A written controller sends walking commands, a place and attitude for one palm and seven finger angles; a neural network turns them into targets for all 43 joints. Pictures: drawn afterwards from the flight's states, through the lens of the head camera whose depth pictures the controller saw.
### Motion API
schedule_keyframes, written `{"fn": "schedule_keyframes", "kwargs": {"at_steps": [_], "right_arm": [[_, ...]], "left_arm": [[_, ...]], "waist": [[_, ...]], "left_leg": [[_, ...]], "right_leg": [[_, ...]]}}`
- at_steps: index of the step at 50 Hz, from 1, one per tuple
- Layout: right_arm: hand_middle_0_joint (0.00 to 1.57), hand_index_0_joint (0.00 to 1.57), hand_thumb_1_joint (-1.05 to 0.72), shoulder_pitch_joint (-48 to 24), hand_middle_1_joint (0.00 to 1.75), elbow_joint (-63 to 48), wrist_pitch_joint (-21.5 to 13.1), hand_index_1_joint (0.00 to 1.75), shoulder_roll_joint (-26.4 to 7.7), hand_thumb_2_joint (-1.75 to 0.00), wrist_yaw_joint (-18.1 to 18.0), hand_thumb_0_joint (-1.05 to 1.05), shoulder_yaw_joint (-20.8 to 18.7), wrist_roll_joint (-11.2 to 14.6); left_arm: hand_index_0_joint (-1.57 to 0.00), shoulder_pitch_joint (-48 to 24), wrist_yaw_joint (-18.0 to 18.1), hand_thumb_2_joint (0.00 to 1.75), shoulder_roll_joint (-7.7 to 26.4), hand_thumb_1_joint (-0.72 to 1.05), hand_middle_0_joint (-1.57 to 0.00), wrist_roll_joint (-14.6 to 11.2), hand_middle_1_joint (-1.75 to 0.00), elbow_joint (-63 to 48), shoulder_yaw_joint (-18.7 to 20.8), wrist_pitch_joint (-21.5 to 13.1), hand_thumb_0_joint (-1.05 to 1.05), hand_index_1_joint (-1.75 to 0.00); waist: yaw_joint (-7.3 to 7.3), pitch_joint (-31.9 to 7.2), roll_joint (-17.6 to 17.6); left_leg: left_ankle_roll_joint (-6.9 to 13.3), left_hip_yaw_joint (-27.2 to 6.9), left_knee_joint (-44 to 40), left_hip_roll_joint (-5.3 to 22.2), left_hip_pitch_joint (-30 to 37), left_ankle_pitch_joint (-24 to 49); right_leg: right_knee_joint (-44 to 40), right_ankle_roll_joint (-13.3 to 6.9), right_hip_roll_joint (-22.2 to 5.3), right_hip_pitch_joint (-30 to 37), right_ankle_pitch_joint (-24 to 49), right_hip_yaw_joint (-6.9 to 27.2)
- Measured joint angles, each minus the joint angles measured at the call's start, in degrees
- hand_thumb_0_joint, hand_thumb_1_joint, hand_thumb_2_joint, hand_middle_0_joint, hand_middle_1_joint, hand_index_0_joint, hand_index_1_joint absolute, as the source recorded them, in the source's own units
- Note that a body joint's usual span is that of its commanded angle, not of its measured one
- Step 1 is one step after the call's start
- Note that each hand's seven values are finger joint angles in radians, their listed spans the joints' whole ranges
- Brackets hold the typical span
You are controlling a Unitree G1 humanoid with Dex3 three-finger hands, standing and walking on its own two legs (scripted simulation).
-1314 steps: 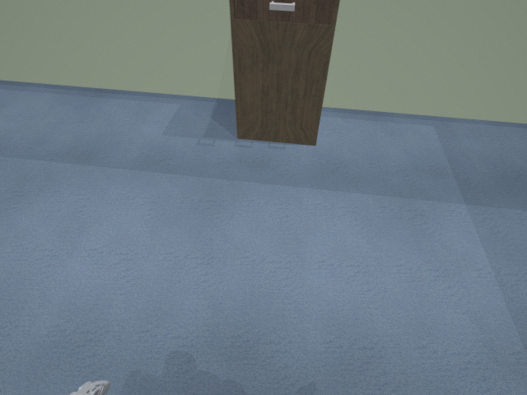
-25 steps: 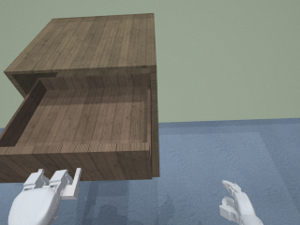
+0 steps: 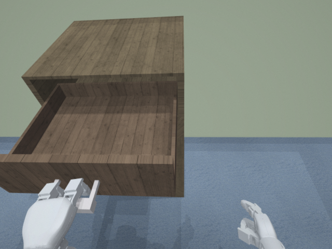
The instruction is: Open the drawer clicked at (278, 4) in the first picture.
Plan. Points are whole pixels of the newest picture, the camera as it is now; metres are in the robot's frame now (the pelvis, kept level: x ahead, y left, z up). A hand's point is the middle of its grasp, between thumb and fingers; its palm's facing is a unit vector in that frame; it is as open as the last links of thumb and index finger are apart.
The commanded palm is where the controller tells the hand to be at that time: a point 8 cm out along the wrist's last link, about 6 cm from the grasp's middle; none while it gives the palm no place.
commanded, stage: lift the hand off the handle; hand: left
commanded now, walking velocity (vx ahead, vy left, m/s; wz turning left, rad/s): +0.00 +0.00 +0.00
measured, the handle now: (72, 194) +0.21 +0.25 +0.05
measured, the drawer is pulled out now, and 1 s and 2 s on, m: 0.30 0.29 0.29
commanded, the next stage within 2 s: draw the hand back to the body in 1.68 s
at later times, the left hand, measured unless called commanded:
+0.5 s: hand (67, 220) +0.16 +0.24 +0.04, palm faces +0.06 -0.08 -0.99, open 13.8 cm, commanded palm +0.13 +0.24 +0.10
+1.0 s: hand (50, 201) +0.17 +0.24 +0.12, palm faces +0.11 -0.10 -0.99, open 13.7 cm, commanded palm +0.13 +0.24 +0.17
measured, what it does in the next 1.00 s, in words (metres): stands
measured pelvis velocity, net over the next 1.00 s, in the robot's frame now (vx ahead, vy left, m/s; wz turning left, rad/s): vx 0.00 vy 0.01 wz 0.01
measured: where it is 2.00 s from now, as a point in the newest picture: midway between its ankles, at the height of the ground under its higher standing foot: outside the picture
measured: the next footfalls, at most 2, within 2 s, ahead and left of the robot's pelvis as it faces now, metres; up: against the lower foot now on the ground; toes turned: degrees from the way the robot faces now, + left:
none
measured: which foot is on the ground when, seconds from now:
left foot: down 0.00-1.00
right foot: down 0.00-1.00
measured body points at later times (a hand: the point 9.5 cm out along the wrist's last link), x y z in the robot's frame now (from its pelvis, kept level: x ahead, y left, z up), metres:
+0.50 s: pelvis -0.01 +0.00 +0.00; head +0.00 -0.04 +0.45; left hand +0.15 +0.24 +0.09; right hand +0.21 -0.20 -0.10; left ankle -0.01 +0.13 -0.71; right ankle -0.01 -0.09 -0.71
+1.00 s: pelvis +0.00 +0.01 +0.02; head -0.02 -0.03 +0.47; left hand +0.16 +0.25 +0.17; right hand +0.23 -0.19 -0.06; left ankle -0.01 +0.13 -0.71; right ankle -0.01 -0.09 -0.71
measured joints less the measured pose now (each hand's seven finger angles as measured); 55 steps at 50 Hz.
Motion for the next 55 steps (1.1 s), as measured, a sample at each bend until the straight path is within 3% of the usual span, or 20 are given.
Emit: {"fn": "schedule_keyframes", "kwargs": {"at_steps": [8,21,31,38,42,48,55], "right_arm": [[0.2,0.2,-0.91,-0.3,0.3,-0.4,-0.1,0.3,-1.2,-0.9,0.4,0.01,-0.9,-0.3],[0.2,0.2,-0.91,0.3,0.3,1.0,0.3,0.3,-0.8,-0.9,-0.5,0.01,-1.4,-0.1],[0.2,0.2,-0.91,1.0,0.3,1.2,-0.1,0.3,-0.4,-0.9,-0.9,0.01,-0.5,0.6],[0.2,0.2,-0.91,0.6,0.3,0.7,0.3,0.3,-1.5,-0.9,-1.1,0.01,0.1,1.3],[0.2,0.2,-0.91,0.6,0.3,-0.1,0.0,0.3,-2.0,-0.9,-1.1,0.01,0.2,1.2],[0.2,0.2,-0.91,0.3,0.3,-0.7,-0.2,0.3,-2.1,-0.9,-0.6,0.01,0.6,1.3],[0.2,0.2,-0.91,0.1,0.3,-1.3,0.5,0.3,-2.2,-0.9,0.5,0.01,0.6,2.0]], "left_arm": [[-0.32,0.2,0.8,0.32,-0.3,-0.45,-0.35,0.5,-1.22,-0.2,0.7,-1.4,0.0,-1.21],[-0.32,-3.7,1.7,0.31,-0.9,-0.49,-0.36,1.3,-1.23,2.5,-0.7,-0.3,0.0,-1.21],[-0.32,-5.2,-1.3,0.3,0.0,-0.49,-0.35,-1.2,-1.21,-1.5,0.5,3.1,0.0,-1.21],[-0.33,-6.3,-7.4,0.3,0.7,-0.49,-0.33,-3.1,-1.2,-4.1,-0.3,6.8,0.0,-1.21],[-0.33,-6.4,-10.1,0.3,1.0,-0.49,-0.33,-3.4,-1.2,-6.3,-1.4,6.4,0.0,-1.21],[-0.33,-5.3,-10.8,0.3,2.8,-0.49,-0.32,-3.1,-1.2,-10.4,0.0,4.7,0.0,-1.21],[-0.33,-4.2,-12.8,0.3,2.7,-0.49,-0.32,-5.3,-1.2,-15.2,0.6,7.2,0.0,-1.21]], "waist": [[-0.06,0.4,-0.5],[0.18,0.4,0.0],[-0.01,0.4,1.3],[0.46,1.4,1.8],[0.88,2.1,1.8],[1.32,2.6,2.0],[1.54,2.6,3.0]], "left_leg": [[0.0,-0.3,0.0,0.1,-0.4,0.4],[0.0,-0.7,0.8,-0.3,-1.5,0.7],[0.1,-0.7,-2.2,-0.2,2.5,1.9],[0.3,-0.7,-6.3,-0.5,6.6,3.7],[0.4,-0.8,-8.1,-0.5,8.5,4.4],[0.6,-0.7,-9.8,-0.3,10.5,4.8],[1.0,-0.8,-11.8,-0.7,12.5,5.4]], "right_leg": [[-0.3,0.0,0.1,-0.2,0.4,-0.2],[0.5,0.0,-0.3,-1.1,0.5,-0.7],[-2.5,0.1,-0.3,2.9,1.8,-0.6],[-6.6,0.4,-0.5,7.0,3.5,-0.5],[-8.7,0.6,-0.6,9.1,4.4,-0.6],[-11.3,0.7,-0.4,11.5,5.3,-0.4],[-13.9,1.3,-0.8,13.9,6.1,-0.4]]}}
